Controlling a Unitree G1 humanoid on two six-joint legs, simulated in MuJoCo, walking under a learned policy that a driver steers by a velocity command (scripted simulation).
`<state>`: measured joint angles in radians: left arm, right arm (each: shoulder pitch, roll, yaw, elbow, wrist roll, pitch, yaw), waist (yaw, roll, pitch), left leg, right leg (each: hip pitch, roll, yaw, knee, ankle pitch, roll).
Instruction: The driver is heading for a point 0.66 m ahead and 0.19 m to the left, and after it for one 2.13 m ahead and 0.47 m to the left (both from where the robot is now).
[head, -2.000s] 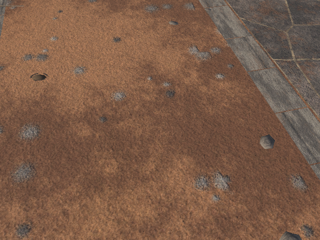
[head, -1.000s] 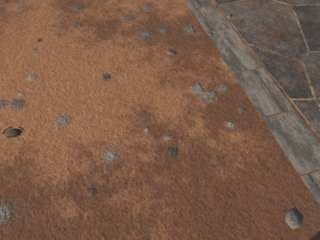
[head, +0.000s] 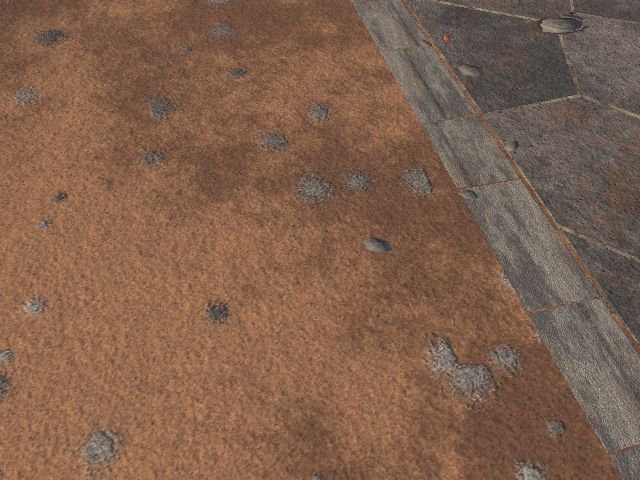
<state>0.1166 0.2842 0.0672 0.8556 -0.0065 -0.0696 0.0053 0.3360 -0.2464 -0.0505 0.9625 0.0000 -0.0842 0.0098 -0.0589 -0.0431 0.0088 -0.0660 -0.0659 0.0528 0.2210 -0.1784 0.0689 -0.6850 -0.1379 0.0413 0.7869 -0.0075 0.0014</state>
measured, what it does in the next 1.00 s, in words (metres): walks ahead, turning left: right foot, then left foot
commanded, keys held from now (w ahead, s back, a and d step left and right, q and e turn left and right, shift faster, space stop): w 0.14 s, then w+q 0.86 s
